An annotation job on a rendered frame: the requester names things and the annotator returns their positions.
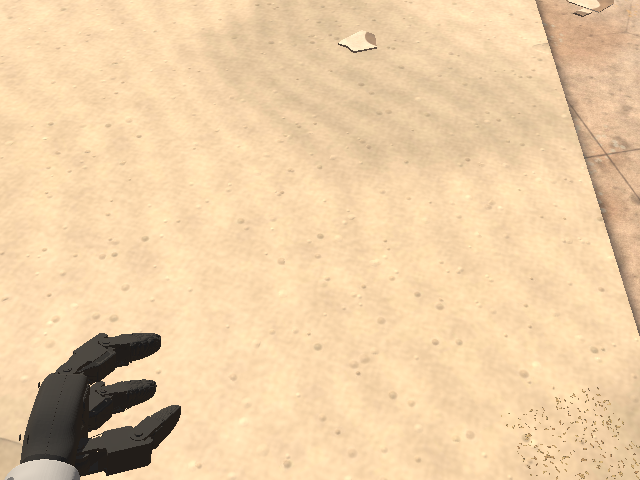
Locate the left robot forearm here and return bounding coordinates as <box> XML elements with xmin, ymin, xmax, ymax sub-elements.
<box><xmin>4</xmin><ymin>459</ymin><xmax>80</xmax><ymax>480</ymax></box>

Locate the robot left hand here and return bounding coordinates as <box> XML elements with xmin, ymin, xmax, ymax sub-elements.
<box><xmin>19</xmin><ymin>333</ymin><xmax>181</xmax><ymax>477</ymax></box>

